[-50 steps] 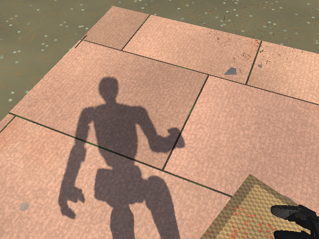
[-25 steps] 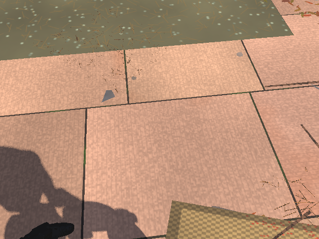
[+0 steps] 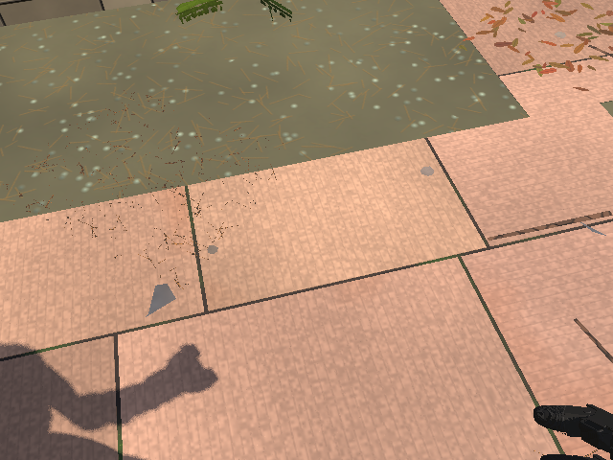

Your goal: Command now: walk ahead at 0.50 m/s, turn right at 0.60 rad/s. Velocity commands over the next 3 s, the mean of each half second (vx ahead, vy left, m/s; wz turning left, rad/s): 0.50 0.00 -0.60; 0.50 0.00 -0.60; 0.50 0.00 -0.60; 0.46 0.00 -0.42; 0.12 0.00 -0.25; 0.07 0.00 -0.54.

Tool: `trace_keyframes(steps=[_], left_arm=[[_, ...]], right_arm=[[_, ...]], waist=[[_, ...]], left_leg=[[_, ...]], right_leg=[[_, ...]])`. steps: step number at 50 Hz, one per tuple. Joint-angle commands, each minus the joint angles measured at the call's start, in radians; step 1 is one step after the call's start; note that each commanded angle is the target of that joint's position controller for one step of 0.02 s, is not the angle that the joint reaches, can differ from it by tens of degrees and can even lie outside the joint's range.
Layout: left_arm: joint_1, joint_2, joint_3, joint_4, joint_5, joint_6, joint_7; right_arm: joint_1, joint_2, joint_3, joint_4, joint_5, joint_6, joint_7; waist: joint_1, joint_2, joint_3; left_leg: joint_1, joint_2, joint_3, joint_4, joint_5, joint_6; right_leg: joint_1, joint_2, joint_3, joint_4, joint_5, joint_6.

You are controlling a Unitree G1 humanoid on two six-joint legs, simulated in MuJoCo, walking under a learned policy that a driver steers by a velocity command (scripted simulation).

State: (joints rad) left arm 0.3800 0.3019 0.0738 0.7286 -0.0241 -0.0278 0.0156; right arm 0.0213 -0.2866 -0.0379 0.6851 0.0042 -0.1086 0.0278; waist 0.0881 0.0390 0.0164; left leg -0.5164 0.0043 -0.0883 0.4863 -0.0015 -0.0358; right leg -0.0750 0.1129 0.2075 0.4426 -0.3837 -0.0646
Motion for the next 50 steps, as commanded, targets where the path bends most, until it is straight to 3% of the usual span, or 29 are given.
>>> trace_keyframes(steps=[1,2,3,4,5,6,7,9,11,14,19,23,25,26,27,28,29,30,31,32,33,34,36,38,43,47,50], left_arm=[[-0.038,0.115,0.028,-0.061,0.004,-0.004,0.003],[-0.034,0.055,0.006,-0.076,0.017,-0.007,-0.001],[0.098,0.0,-0.012,-0.105,-0.011,-0.015,-0.001],[0.097,0.099,0.001,-0.085,-0.019,-0.017,0.003],[-0.006,0.158,0.019,-0.091,-0.014,-0.012,0.003],[-0.062,0.156,0.021,-0.101,-0.004,-0.007,0.005],[-0.099,0.144,0.024,-0.113,0.006,-0.007,0.001],[-0.089,0.105,0.022,-0.118,-0.005,0.001,-0.01],[-0.105,0.069,0.015,-0.13,-0.006,0.011,-0.014],[-0.158,0.051,0.007,-0.154,0.001,0.013,-0.019],[-0.293,0.026,-0.007,-0.182,0.001,-0.004,-0.05],[-0.371,0.038,-0.004,-0.222,-0.002,-0.003,-0.072],[-0.333,0.073,0.014,-0.226,0.005,0.003,-0.075],[-0.253,0.104,0.032,-0.21,0.007,0.007,-0.072],[-0.093,0.149,0.06,-0.168,0.004,0.012,-0.064],[0.078,0.222,0.092,-0.124,-0.001,0.023,-0.043],[0.023,0.333,0.1,-0.138,-0.01,0.013,-0.037],[0.055,0.247,0.075,-0.167,-0.004,-0.005,-0.043],[0.022,0.194,0.057,-0.15,0.005,-0.021,-0.047],[-0.033,0.172,0.048,-0.149,0.003,-0.029,-0.046],[-0.1,0.146,0.04,-0.157,0.007,-0.03,-0.044],[-0.139,0.124,0.03,-0.172,0.02,-0.031,-0.04],[-0.157,0.126,0.029,-0.168,0.02,-0.036,-0.032],[-0.134,0.144,0.033,-0.15,0.016,-0.037,-0.019],[-0.058,0.167,0.041,-0.102,0.005,-0.025,0.001],[-0.007,0.156,0.04,-0.067,-0.005,-0.017,0.004],[-0.025,0.146,0.04,-0.062,-0.001,-0.005,0.007]], right_arm=[[0.105,-0.161,-0.064,-0.037,-0.003,-0.028,-0.009],[0.245,-0.209,-0.078,-0.025,-0.02,-0.031,-0.018],[0.341,-0.286,-0.099,0.009,-0.03,-0.016,-0.016],[0.332,-0.201,-0.081,0.003,-0.003,-0.01,-0.009],[0.29,-0.14,-0.065,-0.008,0.0,-0.004,-0.013],[0.241,-0.122,-0.056,-0.013,-0.01,0.003,-0.016],[0.212,-0.101,-0.049,-0.004,-0.013,0.007,-0.018],[0.193,-0.083,-0.043,0.008,-0.018,0.003,-0.023],[0.197,-0.094,-0.048,0.025,-0.009,-0.005,-0.023],[0.208,-0.132,-0.061,0.049,-0.01,-0.006,-0.025],[0.232,-0.166,-0.066,0.079,-0.003,0.011,-0.031],[0.275,-0.203,-0.077,0.107,0.018,0.033,-0.031],[0.27,-0.235,-0.087,0.107,0.028,0.045,-0.037],[0.265,-0.249,-0.091,0.105,0.032,0.053,-0.041],[0.251,-0.239,-0.086,0.1,0.036,0.059,-0.045],[0.27,-0.193,-0.066,0.085,0.01,0.055,-0.048],[0.359,-0.046,-0.018,0.02,-0.03,0.031,-0.034],[0.257,-0.135,-0.029,0.012,0.004,-0.005,-0.02],[0.164,-0.178,-0.041,-0.019,0.039,-0.023,-0.013],[0.154,-0.163,-0.034,-0.018,0.028,-0.033,-0.017],[0.158,-0.163,-0.038,-0.005,0.002,-0.034,-0.024],[0.178,-0.169,-0.043,0.001,-0.008,-0.025,-0.023],[0.195,-0.15,-0.042,0.005,-0.017,-0.003,-0.022],[0.157,-0.122,-0.033,-0.006,-0.024,0.01,-0.024],[-0.039,-0.074,-0.011,-0.054,-0.013,0.005,-0.011],[-0.084,-0.114,-0.026,-0.076,0.002,-0.007,0.001],[0.007,-0.143,-0.045,-0.058,0.003,-0.018,-0.001]], waist=[[-0.122,-0.159,-0.077],[-0.181,-0.069,-0.211],[-0.132,0.256,-0.342],[-0.147,0.21,-0.292],[-0.173,0.114,-0.163],[-0.16,0.049,-0.092],[-0.146,0.039,-0.035],[-0.115,0.083,-0.011],[-0.109,0.074,0.003],[-0.114,0.041,0.013],[-0.16,0.018,0.043],[-0.167,0.021,0.07],[-0.122,0.051,0.025],[-0.07,0.061,-0.027],[0.021,0.039,-0.109],[0.089,-0.056,-0.201],[-0.054,-0.325,-0.283],[0.032,-0.208,-0.395],[0.037,-0.159,-0.239],[-0.008,-0.086,-0.153],[-0.051,-0.057,-0.1],[-0.086,-0.076,-0.082],[-0.11,-0.083,-0.068],[-0.106,-0.073,-0.04],[-0.03,-0.102,0.001],[-0.021,-0.123,0.002],[-0.076,-0.165,-0.018]], left_leg=[[0.296,0.013,0.014,-0.055,-0.056,0.063],[0.547,0.165,-0.124,-0.033,-0.107,0.126],[0.871,0.387,-0.574,-0.117,-0.345,0.286],[0.852,0.415,-0.702,-0.179,-0.572,0.283],[0.737,0.372,-0.553,-0.195,-0.557,0.239],[0.624,0.331,-0.419,-0.206,-0.428,0.212],[0.533,0.294,-0.322,-0.227,-0.311,0.207],[0.438,0.248,-0.189,-0.275,-0.203,0.195],[0.412,0.249,-0.108,-0.312,-0.133,0.213],[0.435,0.264,-0.016,-0.338,-0.02,0.232],[0.465,0.234,0.162,-0.337,0.072,0.193],[0.565,0.272,0.219,-0.294,0.184,0.169],[0.608,0.275,0.258,-0.172,0.509,0.149],[0.606,0.267,0.278,-0.041,0.659,0.138],[0.527,0.238,0.308,0.161,0.674,0.11],[0.281,0.199,0.306,0.462,0.369,0.068],[-0.16,-0.01,0.217,0.808,-0.57,0.011],[-0.262,-0.014,-0.002,0.909,-0.594,0.023],[-0.333,0.03,-0.001,0.883,-0.487,0.042],[-0.29,0.072,0.002,0.791,-0.399,0.05],[-0.224,0.099,0.003,0.706,-0.351,0.041],[-0.156,0.117,-0.005,0.664,-0.316,0.034],[-0.104,0.114,0.012,0.598,-0.29,0.003],[-0.098,0.099,0.031,0.498,-0.22,-0.028],[0.001,0.023,0.043,0.136,0.09,-0.042],[0.034,0.004,0.0,0.025,0.066,-0.015],[0.148,-0.004,0.015,-0.019,-0.055,0.034]], right_leg=[[-0.087,-0.197,0.196,0.077,0.354,-0.085],[-0.195,-0.136,0.12,0.337,0.253,-0.048],[-0.549,0.006,-0.022,0.663,-0.172,0.025],[-0.685,-0.073,-0.009,0.808,-0.197,0.04],[-0.72,-0.109,-0.022,0.849,-0.105,0.049],[-0.695,-0.142,-0.057,0.84,-0.034,0.057],[-0.679,-0.168,-0.062,0.796,0.016,0.061],[-0.608,-0.207,-0.08,0.743,0.063,0.061],[-0.616,-0.22,-0.1,0.699,0.085,0.068],[-0.661,-0.233,-0.105,0.587,0.186,0.082],[-0.596,-0.213,-0.183,0.319,0.404,0.065],[-0.572,-0.187,-0.234,0.206,0.337,0.022],[-0.471,-0.128,-0.286,0.187,0.232,-0.02],[-0.359,-0.087,-0.311,0.176,0.194,-0.047],[-0.132,-0.047,-0.319,0.114,0.252,-0.085],[0.184,-0.132,-0.15,0.102,0.257,-0.139],[0.469,-0.39,0.435,0.002,0.075,-0.322],[0.498,-0.443,0.63,-0.135,-0.073,-0.351],[0.395,-0.415,0.485,-0.157,-0.002,-0.298],[0.246,-0.37,0.365,-0.157,0.101,-0.263],[0.116,-0.331,0.275,-0.163,0.221,-0.238],[0.03,-0.302,0.22,-0.182,0.314,-0.23],[-0.063,-0.286,0.175,-0.21,0.424,-0.242],[-0.134,-0.258,0.112,-0.221,0.475,-0.239],[-0.206,-0.188,0.053,-0.204,0.341,-0.162],[-0.11,-0.231,0.159,-0.119,0.267,-0.14],[-0.064,-0.238,0.218,-0.014,0.322,-0.112]])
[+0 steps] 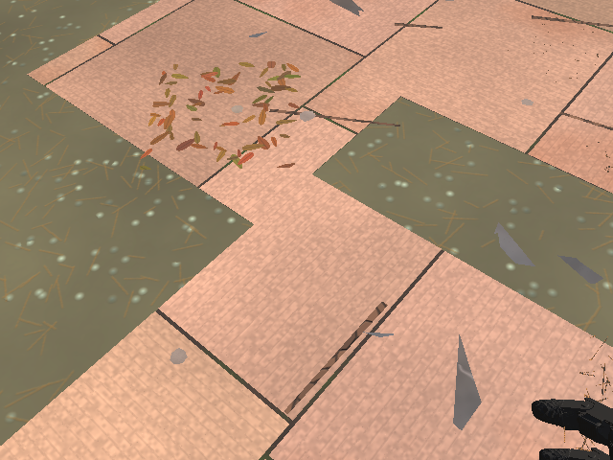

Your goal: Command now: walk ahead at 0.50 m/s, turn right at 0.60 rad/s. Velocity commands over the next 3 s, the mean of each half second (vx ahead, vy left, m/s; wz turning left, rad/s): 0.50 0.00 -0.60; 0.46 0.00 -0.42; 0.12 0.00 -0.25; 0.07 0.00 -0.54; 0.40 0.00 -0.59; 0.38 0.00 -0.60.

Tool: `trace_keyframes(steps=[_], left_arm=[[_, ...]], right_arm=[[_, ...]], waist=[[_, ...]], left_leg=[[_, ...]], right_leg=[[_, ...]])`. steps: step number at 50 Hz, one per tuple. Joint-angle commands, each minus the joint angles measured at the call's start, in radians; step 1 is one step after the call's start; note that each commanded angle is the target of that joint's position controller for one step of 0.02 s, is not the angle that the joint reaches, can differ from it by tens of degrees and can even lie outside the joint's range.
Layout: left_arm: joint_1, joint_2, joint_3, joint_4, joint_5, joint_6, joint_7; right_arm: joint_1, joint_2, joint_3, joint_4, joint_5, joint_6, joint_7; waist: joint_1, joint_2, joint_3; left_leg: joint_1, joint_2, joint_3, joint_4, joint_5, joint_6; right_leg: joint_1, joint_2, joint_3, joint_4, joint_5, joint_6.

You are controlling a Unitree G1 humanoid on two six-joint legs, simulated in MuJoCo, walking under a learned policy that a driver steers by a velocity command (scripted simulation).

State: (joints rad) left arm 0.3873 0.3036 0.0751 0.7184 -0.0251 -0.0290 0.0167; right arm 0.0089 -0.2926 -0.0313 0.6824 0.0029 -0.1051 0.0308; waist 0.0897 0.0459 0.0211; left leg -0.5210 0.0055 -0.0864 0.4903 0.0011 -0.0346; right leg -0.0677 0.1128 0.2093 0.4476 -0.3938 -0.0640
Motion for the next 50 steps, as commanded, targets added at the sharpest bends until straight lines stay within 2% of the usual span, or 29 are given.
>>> trace_keyframes(steps=[1,2,3,4,5,6,7,9,11,14,18,22,25,26,27,28,29,30,31,32,33,34,37,40,43,45,47,49,50], left_arm=[[-0.038,0.113,0.028,-0.057,0.004,-0.003,0.003],[-0.031,0.053,0.005,-0.073,0.018,-0.005,-0.001],[0.108,-0.002,-0.013,-0.099,-0.011,-0.013,-0.001],[0.103,0.1,0.001,-0.076,-0.019,-0.015,0.003],[-0.009,0.159,0.019,-0.084,-0.015,-0.011,0.002],[-0.07,0.158,0.021,-0.095,-0.004,-0.006,0.005],[-0.109,0.145,0.023,-0.108,0.007,-0.007,0.002],[-0.099,0.103,0.021,-0.111,-0.005,0.001,-0.008],[-0.116,0.065,0.012,-0.122,-0.005,0.012,-0.012],[-0.17,0.046,0.004,-0.146,0.003,0.013,-0.018],[-0.274,0.029,-0.007,-0.162,0.002,-0.002,-0.044],[-0.374,0.031,-0.008,-0.202,-0.002,-0.003,-0.068],[-0.327,0.08,0.017,-0.209,0.008,0.005,-0.074],[-0.225,0.114,0.037,-0.186,0.008,0.009,-0.071],[-0.05,0.167,0.07,-0.136,0.004,0.015,-0.059],[0.076,0.252,0.095,-0.106,-0.005,0.026,-0.036],[0.019,0.327,0.092,-0.14,-0.006,0.009,-0.041],[0.034,0.227,0.068,-0.146,-0.002,-0.009,-0.049],[-0.004,0.191,0.053,-0.134,0.004,-0.024,-0.05],[-0.063,0.166,0.044,-0.136,0.003,-0.03,-0.048],[-0.123,0.143,0.036,-0.146,0.01,-0.03,-0.046],[-0.155,0.124,0.028,-0.159,0.022,-0.031,-0.041],[-0.155,0.115,0.022,-0.134,0.021,-0.04,-0.026],[-0.11,0.129,0.022,-0.093,0.02,-0.041,-0.011],[-0.06,0.14,0.021,-0.057,0.015,-0.041,-0.008],[-0.027,0.142,0.021,-0.026,0.014,-0.038,-0.006],[-0.005,0.135,0.019,-0.001,0.015,-0.027,-0.001],[-0.013,0.133,0.018,0.011,0.02,-0.017,0.004],[-0.035,0.134,0.019,0.01,0.02,-0.012,0.006]], right_arm=[[0.114,-0.161,-0.067,-0.035,-0.004,-0.026,-0.01],[0.259,-0.21,-0.081,-0.024,-0.02,-0.029,-0.019],[0.351,-0.285,-0.101,0.011,-0.029,-0.014,-0.016],[0.34,-0.197,-0.084,0.002,-0.001,-0.009,-0.009],[0.297,-0.136,-0.068,-0.009,0.001,-0.003,-0.015],[0.248,-0.119,-0.06,-0.013,-0.009,0.004,-0.018],[0.221,-0.099,-0.053,-0.004,-0.014,0.008,-0.02],[0.205,-0.079,-0.047,0.009,-0.018,0.003,-0.024],[0.211,-0.09,-0.053,0.027,-0.007,-0.005,-0.025],[0.224,-0.131,-0.067,0.051,-0.007,-0.007,-0.026],[0.231,-0.156,-0.071,0.071,-0.002,0.006,-0.031],[0.284,-0.192,-0.081,0.102,0.015,0.026,-0.033],[0.282,-0.236,-0.095,0.105,0.032,0.045,-0.04],[0.274,-0.245,-0.097,0.102,0.036,0.054,-0.044],[0.269,-0.224,-0.088,0.096,0.034,0.057,-0.049],[0.309,-0.138,-0.057,0.076,-0.011,0.052,-0.048],[0.365,-0.049,-0.022,0.012,-0.024,0.022,-0.035],[0.229,-0.158,-0.044,0.002,0.018,-0.008,-0.023],[0.169,-0.173,-0.047,-0.024,0.042,-0.025,-0.017],[0.17,-0.158,-0.043,-0.01,0.024,-0.033,-0.024],[0.178,-0.16,-0.048,-0.001,-0.001,-0.032,-0.029],[0.196,-0.162,-0.051,0.004,-0.008,-0.021,-0.027],[0.214,-0.122,-0.043,0.019,-0.016,0.008,-0.024],[0.11,-0.081,-0.026,-0.007,-0.017,0.013,-0.021],[0.003,-0.061,-0.015,-0.027,-0.005,0.006,-0.009],[-0.044,-0.07,-0.017,-0.044,-0.006,-0.003,-0.001],[-0.05,-0.083,-0.023,-0.051,-0.013,-0.012,0.01],[0.001,-0.101,-0.033,-0.038,-0.019,-0.016,0.016],[0.057,-0.112,-0.039,-0.021,-0.023,-0.017,0.014]], waist=[[-0.126,-0.163,-0.082],[-0.184,-0.07,-0.223],[-0.13,0.263,-0.355],[-0.148,0.2,-0.305],[-0.176,0.103,-0.174],[-0.163,0.037,-0.101],[-0.149,0.028,-0.042],[-0.117,0.073,-0.018],[-0.112,0.066,-0.002],[-0.117,0.034,0.007],[-0.15,0.018,0.029],[-0.172,0.015,0.062],[-0.112,0.05,0.007],[-0.048,0.05,-0.051],[0.043,0.022,-0.139],[0.058,-0.162,-0.226],[-0.052,-0.328,-0.358],[0.035,-0.18,-0.349],[0.021,-0.159,-0.202],[-0.026,-0.072,-0.133],[-0.066,-0.066,-0.091],[-0.096,-0.087,-0.08],[-0.113,-0.089,-0.064],[-0.075,-0.098,-0.022],[-0.023,-0.106,0.006],[-0.007,-0.104,0.035],[-0.009,-0.114,0.022],[-0.038,-0.138,-0.012],[-0.073,-0.145,-0.036]], left_leg=[[0.306,0.013,0.015,-0.047,-0.057,0.064],[0.563,0.169,-0.129,-0.023,-0.102,0.127],[0.885,0.395,-0.596,-0.118,-0.34,0.293],[0.863,0.418,-0.719,-0.179,-0.574,0.286],[0.746,0.374,-0.56,-0.197,-0.561,0.241],[0.628,0.332,-0.424,-0.207,-0.429,0.213],[0.534,0.294,-0.325,-0.228,-0.308,0.208],[0.441,0.248,-0.189,-0.276,-0.196,0.196],[0.417,0.251,-0.109,-0.313,-0.123,0.214],[0.442,0.268,-0.017,-0.34,-0.01,0.233],[0.458,0.233,0.14,-0.343,0.069,0.197],[0.541,0.263,0.207,-0.321,0.124,0.172],[0.61,0.273,0.262,-0.152,0.544,0.144],[0.594,0.259,0.286,0.0,0.667,0.129],[0.48,0.225,0.31,0.221,0.628,0.097],[0.193,0.164,0.308,0.552,0.057,0.052],[-0.171,-0.04,0.134,0.839,-0.628,0.01],[-0.278,0.003,-0.008,0.898,-0.569,0.025],[-0.326,0.041,0.007,0.848,-0.464,0.045],[-0.266,0.083,0.004,0.764,-0.383,0.046],[-0.198,0.106,0.002,0.683,-0.336,0.035],[-0.138,0.121,-0.003,0.654,-0.303,0.027],[-0.09,0.12,0.035,0.551,-0.234,-0.018],[-0.091,0.106,0.051,0.344,-0.036,-0.04],[-0.021,0.066,0.067,0.151,0.143,-0.03],[-0.012,0.044,0.067,0.076,0.176,-0.011],[-0.014,0.025,0.061,0.02,0.149,0.02],[0.028,0.011,0.056,0.001,0.083,0.053],[0.095,-0.004,0.07,-0.022,0.07,0.073]], right_leg=[[-0.096,-0.19,0.187,0.087,0.379,-0.082],[-0.208,-0.13,0.112,0.354,0.265,-0.045],[-0.563,0.009,-0.024,0.686,-0.179,0.029],[-0.693,-0.073,-0.005,0.828,-0.183,0.045],[-0.727,-0.108,-0.023,0.862,-0.09,0.054],[-0.699,-0.142,-0.059,0.848,-0.02,0.06],[-0.681,-0.168,-0.063,0.802,0.027,0.062],[-0.609,-0.206,-0.081,0.743,0.071,0.059],[-0.619,-0.22,-0.101,0.689,0.086,0.064],[-0.662,-0.233,-0.109,0.572,0.188,0.076],[-0.605,-0.217,-0.169,0.348,0.39,0.065],[-0.575,-0.195,-0.223,0.215,0.378,0.031],[-0.444,-0.117,-0.293,0.179,0.23,-0.028],[-0.308,-0.075,-0.317,0.154,0.213,-0.057],[-0.048,-0.041,-0.307,0.1,0.271,-0.098],[0.256,-0.219,-0.028,0.099,0.296,-0.165],[0.477,-0.43,0.571,-0.063,0.013,-0.359],[0.457,-0.433,0.585,-0.158,-0.058,-0.325],[0.339,-0.403,0.444,-0.17,0.021,-0.284],[0.195,-0.357,0.332,-0.166,0.137,-0.25],[0.077,-0.319,0.249,-0.174,0.253,-0.231],[0.004,-0.294,0.207,-0.196,0.324,-0.226],[-0.105,-0.272,0.099,-0.23,0.497,-0.235],[-0.14,-0.228,0.005,-0.244,0.511,-0.197],[-0.158,-0.214,-0.024,-0.252,0.391,-0.161],[-0.124,-0.231,-0.014,-0.22,0.464,-0.15],[-0.039,-0.252,0.002,-0.14,0.569,-0.129],[0.024,-0.271,0.031,-0.057,0.656,-0.104],[0.034,-0.26,0.031,0.006,0.738,-0.087]])
Over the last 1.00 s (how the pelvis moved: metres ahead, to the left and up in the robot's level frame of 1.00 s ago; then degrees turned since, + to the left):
0.53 -0.14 0.00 -36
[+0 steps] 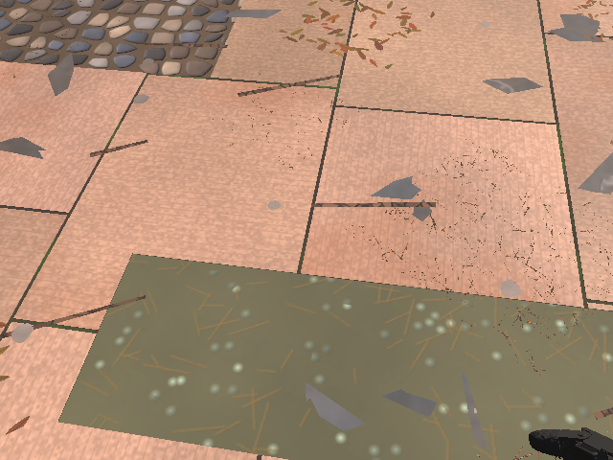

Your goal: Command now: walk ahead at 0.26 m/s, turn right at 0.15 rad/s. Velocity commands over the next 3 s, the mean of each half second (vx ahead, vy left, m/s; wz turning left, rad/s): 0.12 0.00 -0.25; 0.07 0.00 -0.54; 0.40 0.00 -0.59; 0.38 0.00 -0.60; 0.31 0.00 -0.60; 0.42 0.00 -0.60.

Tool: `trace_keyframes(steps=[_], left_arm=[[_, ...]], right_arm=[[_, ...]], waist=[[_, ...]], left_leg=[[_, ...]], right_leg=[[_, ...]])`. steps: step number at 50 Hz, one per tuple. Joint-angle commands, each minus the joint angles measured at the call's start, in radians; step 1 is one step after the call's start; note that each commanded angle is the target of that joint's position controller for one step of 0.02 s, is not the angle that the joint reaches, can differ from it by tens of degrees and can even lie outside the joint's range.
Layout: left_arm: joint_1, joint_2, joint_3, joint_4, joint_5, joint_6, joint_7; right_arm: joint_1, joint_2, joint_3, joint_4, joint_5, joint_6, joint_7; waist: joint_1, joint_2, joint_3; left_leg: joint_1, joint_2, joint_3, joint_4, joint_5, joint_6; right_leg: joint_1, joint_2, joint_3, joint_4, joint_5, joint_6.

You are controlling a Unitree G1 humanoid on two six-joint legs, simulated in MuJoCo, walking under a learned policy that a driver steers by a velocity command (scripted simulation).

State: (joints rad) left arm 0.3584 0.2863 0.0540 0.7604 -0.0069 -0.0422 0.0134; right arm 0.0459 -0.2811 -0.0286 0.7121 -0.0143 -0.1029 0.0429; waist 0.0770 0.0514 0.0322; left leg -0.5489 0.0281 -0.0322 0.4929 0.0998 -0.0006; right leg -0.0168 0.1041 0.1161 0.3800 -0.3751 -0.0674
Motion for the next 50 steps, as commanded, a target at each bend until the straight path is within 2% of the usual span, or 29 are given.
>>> trace_keyframes(steps=[1,2,3,4,5,6,7,9,11,15,18,21,22,23,24,25,26,28,33,38,41,42,43,44,45,46,47,49,50], left_arm=[[-0.026,0.142,0.035,-0.038,0.001,0.003,0.009],[0.01,0.102,0.02,-0.056,0.019,0.001,0.008],[0.168,0.045,0.0,-0.021,0.01,-0.003,0.004],[0.204,0.103,0.008,0.007,-0.003,0.0,-0.002],[0.109,0.165,0.027,-0.008,-0.018,0.013,0.001],[0.013,0.162,0.027,-0.03,-0.017,0.03,0.009],[-0.028,0.144,0.026,-0.041,-0.006,0.048,0.015],[-0.008,0.088,0.018,-0.029,0.001,0.077,0.025],[0.024,0.05,0.006,-0.003,0.005,0.079,0.031],[-0.046,0.107,0.023,-0.026,-0.001,0.084,0.023],[-0.098,0.104,0.03,-0.05,0.002,0.091,0.016],[-0.073,0.095,0.037,-0.043,0.008,0.085,0.007],[-0.063,0.116,0.045,-0.048,0.013,0.083,0.005],[-0.054,0.208,0.067,-0.063,0.017,0.08,0.016],[-0.065,0.267,0.079,-0.075,0.019,0.073,0.016],[-0.052,0.227,0.071,-0.079,0.035,0.052,0.015],[-0.086,0.202,0.064,-0.08,0.03,0.034,0.017],[-0.165,0.178,0.06,-0.099,-0.003,0.026,0.019],[-0.142,0.177,0.062,-0.102,-0.004,0.052,0.036],[-0.173,0.202,0.072,-0.117,-0.003,0.074,0.032],[-0.21,0.197,0.071,-0.123,-0.014,0.082,0.029],[-0.232,0.19,0.068,-0.129,-0.022,0.086,0.031],[-0.236,0.169,0.06,-0.133,-0.022,0.087,0.034],[-0.193,0.1,0.042,-0.129,-0.01,0.087,0.032],[-0.185,0.112,0.049,-0.155,-0.015,0.074,0.031],[-0.208,0.174,0.061,-0.167,-0.008,0.056,0.027],[-0.206,0.211,0.076,-0.151,-0.008,0.052,0.021],[-0.183,0.188,0.077,-0.124,0.001,0.053,0.016],[-0.199,0.162,0.07,-0.127,-0.001,0.048,0.009]], right_arm=[[0.098,-0.141,-0.05,-0.028,-0.015,-0.023,-0.004],[0.182,-0.199,-0.059,-0.024,-0.033,-0.028,-0.008],[0.253,-0.211,-0.059,-0.011,-0.039,-0.012,-0.013],[0.303,-0.133,-0.044,0.014,-0.002,0.003,-0.006],[0.237,-0.128,-0.04,0.001,0.017,0.016,-0.005],[0.158,-0.102,-0.03,-0.008,0.012,0.027,-0.01],[0.089,-0.076,-0.016,-0.011,0.005,0.034,-0.013],[0.023,-0.074,-0.015,-0.004,-0.008,0.047,-0.014],[0.005,-0.086,-0.021,0.005,-0.017,0.049,-0.02],[0.02,-0.163,-0.048,0.022,0.004,0.078,-0.052],[0.007,-0.163,-0.052,0.031,0.01,0.103,-0.068],[-0.008,-0.15,-0.053,0.042,0.028,0.12,-0.073],[0.013,-0.131,-0.051,0.055,0.033,0.123,-0.073],[0.049,-0.08,-0.041,0.048,0.014,0.123,-0.069],[-0.045,-0.078,-0.04,-0.001,0.003,0.117,-0.076],[-0.084,-0.105,-0.05,-0.007,0.002,0.115,-0.078],[-0.045,-0.117,-0.059,0.006,0.012,0.116,-0.074],[-0.003,-0.128,-0.068,0.035,0.008,0.119,-0.079],[-0.044,-0.09,-0.056,0.021,0.023,0.107,-0.07],[-0.034,-0.106,-0.055,0.02,0.03,0.102,-0.057],[0.016,-0.117,-0.061,0.031,0.03,0.092,-0.045],[0.065,-0.119,-0.065,0.045,0.029,0.087,-0.042],[0.109,-0.135,-0.073,0.061,0.024,0.086,-0.043],[0.157,-0.191,-0.085,0.065,0.01,0.091,-0.049],[0.168,-0.259,-0.096,0.065,-0.017,0.09,-0.048],[0.125,-0.233,-0.089,0.043,-0.023,0.074,-0.05],[0.072,-0.18,-0.077,0.029,-0.007,0.063,-0.058],[0.06,-0.145,-0.068,0.024,0.018,0.054,-0.075],[0.089,-0.139,-0.063,0.029,0.018,0.05,-0.08]], waist=[[-0.106,-0.132,-0.097],[-0.117,-0.041,-0.234],[-0.106,0.175,-0.403],[-0.123,0.171,-0.496],[-0.134,0.079,-0.376],[-0.121,0.018,-0.26],[-0.092,0.005,-0.166],[-0.044,0.071,-0.097],[-0.039,0.098,-0.123],[-0.069,0.08,-0.157],[-0.075,0.077,-0.091],[-0.044,0.058,-0.075],[-0.038,0.019,-0.058],[-0.076,-0.218,-0.061],[-0.043,-0.357,-0.009],[-0.019,-0.279,-0.033],[-0.052,-0.226,-0.057],[-0.081,-0.15,-0.083],[-0.062,-0.171,-0.132],[-0.05,-0.207,-0.134],[-0.072,-0.216,-0.13],[-0.102,-0.206,-0.149],[-0.119,-0.175,-0.154],[-0.105,0.013,-0.179],[-0.096,0.184,-0.098],[-0.091,0.169,-0.035],[-0.075,0.132,0.003],[-0.075,0.104,0.011],[-0.094,0.085,0.013]], left_leg=[[0.25,-0.029,0.038,-0.071,0.094,0.061],[0.519,0.111,-0.076,0.022,0.481,0.125],[0.849,0.354,-0.362,0.045,0.7,0.321],[0.886,0.397,-0.508,0.001,0.544,0.363],[0.768,0.36,-0.451,-0.051,0.314,0.321],[0.633,0.309,-0.37,-0.092,0.168,0.276],[0.485,0.274,-0.31,-0.137,0.072,0.254],[0.284,0.19,-0.206,-0.205,-0.045,0.207],[0.242,0.176,-0.126,-0.209,0.034,0.215],[0.28,0.24,-0.12,-0.227,-0.135,0.239],[0.265,0.257,-0.108,-0.247,-0.312,0.225],[0.26,0.231,-0.043,-0.171,-0.314,0.172],[0.24,0.198,-0.002,-0.095,-0.33,0.118],[0.151,0.084,0.128,0.155,-0.427,0.022],[-0.017,-0.076,0.133,0.309,-0.635,-0.03],[-0.063,-0.059,0.019,0.504,-0.715,-0.034],[-0.074,-0.042,-0.02,0.576,-0.67,-0.03],[-0.084,-0.02,-0.036,0.578,-0.574,-0.044],[-0.016,-0.046,-0.025,0.403,-0.487,-0.083],[0.129,-0.069,-0.032,0.218,-0.48,-0.08],[0.215,-0.078,-0.031,0.053,-0.426,-0.061],[0.299,-0.076,-0.016,-0.067,-0.337,-0.046],[0.419,-0.032,-0.027,-0.152,-0.257,-0.021],[0.571,0.176,-0.23,-0.201,-0.357,0.054],[0.537,0.341,-0.514,-0.293,-0.563,0.202],[0.473,0.39,-0.576,-0.335,-0.725,0.261],[0.454,0.335,-0.479,-0.342,-0.745,0.224],[0.497,0.258,-0.333,-0.336,-0.665,0.153],[0.5,0.244,-0.275,-0.344,-0.602,0.147]], right_leg=[[-0.027,-0.204,0.1,0.181,0.788,-0.052],[-0.153,-0.136,0.079,0.385,0.596,-0.006],[-0.42,-0.01,0.028,0.754,-0.033,0.081],[-0.489,-0.003,0.096,0.873,-0.33,0.101],[-0.537,-0.047,0.103,0.927,-0.285,0.112],[-0.557,-0.086,0.052,0.896,-0.232,0.123],[-0.54,-0.123,0.026,0.81,-0.188,0.128],[-0.39,-0.15,-0.022,0.591,-0.139,0.134],[-0.28,-0.144,-0.055,0.448,-0.099,0.138],[-0.257,-0.143,-0.092,0.382,0.054,0.107],[-0.287,-0.148,-0.112,0.361,0.04,0.076],[-0.21,-0.127,-0.139,0.201,0.13,0.031],[-0.184,-0.147,-0.085,0.106,0.2,-0.002],[-0.135,-0.317,0.174,-0.035,0.387,-0.079],[-0.148,-0.439,0.397,-0.103,0.432,-0.227],[-0.134,-0.435,0.403,-0.107,0.448,-0.262],[-0.114,-0.4,0.328,-0.078,0.493,-0.228],[-0.077,-0.345,0.244,-0.039,0.557,-0.162],[-0.019,-0.293,0.22,0.003,0.662,-0.158],[-0.085,-0.286,0.3,0.012,0.611,-0.162],[-0.104,-0.259,0.352,0.039,0.576,-0.135],[-0.138,-0.229,0.349,0.05,0.443,-0.108],[-0.232,-0.181,0.322,0.082,0.241,-0.065],[-0.408,-0.074,0.195,0.288,-0.104,-0.007],[-0.644,0.039,0.064,0.467,-0.241,0.026],[-0.703,-0.062,0.078,0.608,-0.179,0.04],[-0.716,-0.091,0.064,0.66,-0.098,0.05],[-0.75,-0.117,0.033,0.714,0.013,0.084],[-0.756,-0.128,0.014,0.738,0.061,0.095]])
Over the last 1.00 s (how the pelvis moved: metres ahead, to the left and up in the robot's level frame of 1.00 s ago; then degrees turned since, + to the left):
0.53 -0.14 0.00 -30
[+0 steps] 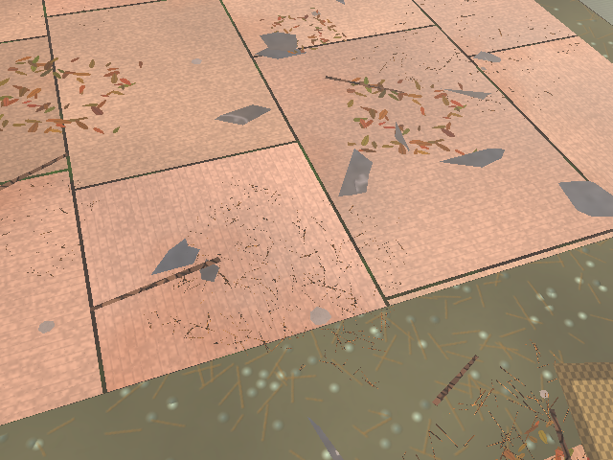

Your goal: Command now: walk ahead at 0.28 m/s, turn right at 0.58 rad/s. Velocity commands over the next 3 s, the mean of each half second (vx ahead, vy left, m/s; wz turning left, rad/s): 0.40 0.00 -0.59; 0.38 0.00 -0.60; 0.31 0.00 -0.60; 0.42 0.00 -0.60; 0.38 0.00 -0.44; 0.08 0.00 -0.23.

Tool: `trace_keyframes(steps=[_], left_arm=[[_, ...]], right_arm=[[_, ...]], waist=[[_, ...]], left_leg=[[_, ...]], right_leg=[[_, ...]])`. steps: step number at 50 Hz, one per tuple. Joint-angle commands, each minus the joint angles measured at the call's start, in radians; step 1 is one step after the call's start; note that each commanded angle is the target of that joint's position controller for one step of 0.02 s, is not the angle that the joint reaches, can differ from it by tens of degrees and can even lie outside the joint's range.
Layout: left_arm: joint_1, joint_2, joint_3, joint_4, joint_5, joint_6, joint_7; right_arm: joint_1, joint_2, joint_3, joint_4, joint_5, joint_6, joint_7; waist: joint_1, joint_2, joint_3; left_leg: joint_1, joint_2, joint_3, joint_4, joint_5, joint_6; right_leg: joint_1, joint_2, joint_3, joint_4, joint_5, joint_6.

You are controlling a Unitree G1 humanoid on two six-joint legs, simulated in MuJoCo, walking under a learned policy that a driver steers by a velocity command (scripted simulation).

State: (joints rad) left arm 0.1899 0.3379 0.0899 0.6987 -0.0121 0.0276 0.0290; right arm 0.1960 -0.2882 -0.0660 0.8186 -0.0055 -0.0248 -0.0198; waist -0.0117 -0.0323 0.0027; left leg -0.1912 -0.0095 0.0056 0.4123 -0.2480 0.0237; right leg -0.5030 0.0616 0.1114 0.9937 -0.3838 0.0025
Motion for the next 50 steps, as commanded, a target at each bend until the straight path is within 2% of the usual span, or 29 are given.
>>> trace_keyframes(steps=[1,7,10,13,15,16,17,18,19,20,21,22,23,24,25,28,33,36,38,40,41,42,43,44,45,46,47,48,50], left_arm=[[-0.046,0.088,0.028,-0.073,-0.001,-0.028,-0.013],[-0.124,0.031,0.001,-0.13,-0.01,-0.05,-0.037],[-0.16,0.01,-0.013,-0.156,-0.01,-0.054,-0.055],[-0.173,0.016,-0.017,-0.175,-0.014,-0.049,-0.07],[-0.154,0.032,-0.01,-0.181,-0.012,-0.045,-0.076],[-0.097,0.051,0.002,-0.172,-0.009,-0.044,-0.076],[0.033,0.09,0.028,-0.134,-0.01,-0.041,-0.073],[0.229,0.162,0.068,-0.075,-0.02,-0.034,-0.059],[0.287,0.303,0.092,-0.072,-0.031,-0.034,-0.041],[0.287,0.255,0.068,-0.112,-0.022,-0.06,-0.048],[0.249,0.178,0.041,-0.099,-0.01,-0.082,-0.055],[0.211,0.144,0.029,-0.096,-0.005,-0.091,-0.056],[0.137,0.113,0.018,-0.107,-0.004,-0.091,-0.054],[0.085,0.092,0.008,-0.122,0.008,-0.092,-0.051],[0.057,0.088,0.005,-0.133,0.015,-0.093,-0.047],[0.068,0.108,0.01,-0.114,0.005,-0.102,-0.032],[0.161,0.128,0.018,-0.055,-0.008,-0.096,-0.009],[0.214,0.129,0.021,-0.019,-0.019,-0.091,-0.006],[0.221,0.124,0.023,-0.005,-0.019,-0.08,0.001],[0.213,0.129,0.029,-0.003,-0.012,-0.06,0.009],[0.195,0.122,0.028,-0.013,-0.01,-0.054,0.01],[0.159,0.101,0.019,-0.034,-0.01,-0.052,0.007],[0.149,0.04,-0.003,-0.077,0.012,-0.053,0.006],[0.387,-0.017,-0.022,-0.055,-0.003,-0.054,-0.003],[0.39,0.115,0.002,-0.026,-0.013,-0.046,-0.003],[0.25,0.16,0.019,-0.049,-0.023,-0.034,0.0],[0.184,0.158,0.02,-0.064,-0.019,-0.022,0.008],[0.158,0.149,0.025,-0.076,-0.009,-0.01,0.013],[0.189,0.081,0.014,-0.078,-0.014,0.013,0.014]], right_arm=[[-0.028,-0.132,-0.025,-0.071,0.005,-0.034,-0.019],[0.075,-0.175,-0.039,-0.047,0.002,-0.045,-0.006],[0.093,-0.2,-0.048,-0.041,0.011,-0.045,0.003],[0.107,-0.219,-0.058,-0.033,0.029,-0.041,0.014],[0.106,-0.234,-0.065,-0.03,0.041,-0.032,0.019],[0.088,-0.245,-0.067,-0.033,0.045,-0.027,0.019],[0.084,-0.229,-0.061,-0.036,0.047,-0.024,0.018],[0.111,-0.183,-0.043,-0.043,0.028,-0.027,0.015],[0.135,-0.054,0.003,-0.121,-0.028,-0.043,0.019],[0.065,-0.095,0.001,-0.14,0.004,-0.079,0.022],[-0.022,-0.179,-0.02,-0.165,0.05,-0.1,0.029],[-0.025,-0.17,-0.015,-0.164,0.047,-0.113,0.03],[-0.015,-0.167,-0.017,-0.148,0.019,-0.117,0.025],[0.003,-0.169,-0.023,-0.14,0.005,-0.111,0.026],[0.012,-0.166,-0.024,-0.136,0.002,-0.101,0.031],[-0.011,-0.131,-0.018,-0.139,-0.013,-0.076,0.034],[-0.224,-0.072,0.007,-0.198,-0.004,-0.081,0.045],[-0.297,-0.084,0.005,-0.226,0.008,-0.09,0.057],[-0.303,-0.106,-0.004,-0.234,0.004,-0.096,0.061],[-0.26,-0.124,-0.015,-0.228,-0.004,-0.102,0.058],[-0.191,-0.142,-0.026,-0.213,-0.011,-0.106,0.051],[-0.087,-0.165,-0.036,-0.199,-0.022,-0.111,0.044],[0.061,-0.23,-0.047,-0.192,-0.041,-0.11,0.035],[0.089,-0.24,-0.047,-0.17,-0.033,-0.088,0.043],[0.062,-0.168,-0.036,-0.198,-0.008,-0.067,0.043],[0.008,-0.106,-0.019,-0.217,-0.005,-0.052,0.032],[-0.049,-0.088,-0.009,-0.211,-0.007,-0.039,0.026],[-0.08,-0.082,-0.006,-0.204,-0.008,-0.032,0.023],[-0.115,-0.099,-0.012,-0.184,-0.022,-0.034,0.02]], waist=[[-0.021,0.157,0.042],[-0.076,0.156,0.058],[-0.084,0.154,0.079],[-0.078,0.149,0.095],[-0.05,0.149,0.088],[-0.004,0.148,0.053],[0.07,0.112,-0.029],[0.151,0.048,-0.145],[0.104,-0.274,-0.208],[0.137,-0.203,-0.348],[0.146,-0.123,-0.201],[0.11,-0.095,-0.133],[0.067,-0.033,-0.081],[0.028,-0.048,-0.055],[0.007,-0.058,-0.042],[-0.007,-0.019,-0.006],[0.062,-0.036,0.045],[0.084,-0.037,0.056],[0.075,-0.048,0.057],[0.054,-0.083,0.028],[0.022,-0.096,-0.022],[-0.041,-0.088,-0.111],[-0.086,0.033,-0.292],[0.011,0.353,-0.486],[-0.005,0.23,-0.472],[-0.034,0.162,-0.306],[-0.018,0.092,-0.195],[0.002,0.096,-0.12],[0.044,0.156,-0.06]], left_leg=[[0.147,0.271,-0.264,-0.274,-0.213,0.121],[0.201,0.287,-0.099,-0.302,-0.037,0.145],[0.165,0.294,-0.011,-0.298,0.03,0.139],[0.158,0.313,0.044,-0.276,0.054,0.124],[0.169,0.332,0.071,-0.221,0.165,0.11],[0.156,0.324,0.109,-0.125,0.356,0.093],[0.111,0.282,0.178,0.076,0.553,0.062],[-0.047,0.227,0.216,0.356,0.529,0.018],[-0.488,0.08,0.205,0.766,-0.198,-0.066],[-0.621,0.006,-0.056,0.935,-0.337,-0.059],[-0.719,0.057,-0.078,0.955,-0.238,-0.031],[-0.688,0.098,-0.074,0.886,-0.153,-0.006],[-0.618,0.13,-0.08,0.801,-0.09,-0.007],[-0.545,0.148,-0.089,0.735,-0.041,-0.009],[-0.5,0.146,-0.086,0.706,-0.01,-0.016],[-0.483,0.114,-0.057,0.582,0.084,-0.061],[-0.403,0.036,-0.041,0.216,0.353,-0.085],[-0.368,0.016,-0.064,0.121,0.384,-0.066],[-0.361,0.008,-0.081,0.069,0.344,-0.045],[-0.295,-0.013,-0.067,0.052,0.26,-0.016],[-0.195,-0.028,-0.043,0.033,0.262,0.006],[-0.005,0.017,-0.05,0.007,0.394,0.044],[0.322,0.214,-0.219,0.096,0.695,0.111],[0.657,0.502,-0.619,0.104,0.815,0.317],[0.576,0.476,-0.638,0.055,0.583,0.285],[0.434,0.412,-0.459,0.023,0.525,0.241],[0.281,0.356,-0.344,-0.008,0.533,0.214],[0.159,0.322,-0.275,-0.032,0.539,0.21],[-0.019,0.273,-0.154,-0.108,0.514,0.205]], right_leg=[[-0.275,-0.092,-0.004,0.126,0.105,0.033],[-0.284,-0.143,-0.056,-0.08,0.223,0.058],[-0.202,-0.154,-0.097,-0.21,0.242,0.04],[-0.12,-0.15,-0.139,-0.293,0.198,-0.003],[-0.045,-0.124,-0.172,-0.336,0.143,-0.044],[0.062,-0.084,-0.206,-0.378,0.138,-0.069],[0.267,-0.034,-0.231,-0.437,0.182,-0.102],[0.566,-0.02,-0.175,-0.444,0.174,-0.142],[0.854,-0.316,0.378,-0.545,-0.006,-0.304],[0.888,-0.418,0.747,-0.738,-0.204,-0.397],[0.817,-0.402,0.612,-0.758,-0.131,-0.349],[0.704,-0.361,0.49,-0.741,-0.041,-0.32],[0.579,-0.318,0.388,-0.737,0.069,-0.291],[0.485,-0.279,0.317,-0.754,0.159,-0.277],[0.428,-0.261,0.29,-0.778,0.216,-0.277],[0.342,-0.228,0.202,-0.805,0.378,-0.287],[0.278,-0.161,0.132,-0.791,0.358,-0.222],[0.321,-0.187,0.188,-0.754,0.33,-0.208],[0.394,-0.203,0.23,-0.684,0.387,-0.189],[0.447,-0.199,0.256,-0.58,0.564,-0.157],[0.456,-0.169,0.255,-0.495,0.691,-0.132],[0.409,-0.113,0.225,-0.345,0.725,-0.09],[0.232,-0.033,0.172,-0.051,0.436,-0.041],[-0.074,0.102,0.116,0.282,-0.383,0.022],[-0.119,0.001,0.136,0.388,-0.293,0.042],[-0.165,-0.031,0.076,0.391,-0.221,0.06],[-0.157,-0.065,0.031,0.352,-0.161,0.075],[-0.136,-0.091,0.016,0.318,-0.13,0.082],[-0.028,-0.112,-0.028,0.221,-0.094,0.081]])
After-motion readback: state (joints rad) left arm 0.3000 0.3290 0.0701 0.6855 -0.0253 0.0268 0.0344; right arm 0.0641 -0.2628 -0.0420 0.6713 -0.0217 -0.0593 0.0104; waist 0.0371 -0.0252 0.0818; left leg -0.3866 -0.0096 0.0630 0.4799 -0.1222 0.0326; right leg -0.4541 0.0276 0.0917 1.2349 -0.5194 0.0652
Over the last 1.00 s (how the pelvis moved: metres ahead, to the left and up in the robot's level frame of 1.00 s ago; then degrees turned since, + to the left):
0.15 0.02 0.01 -25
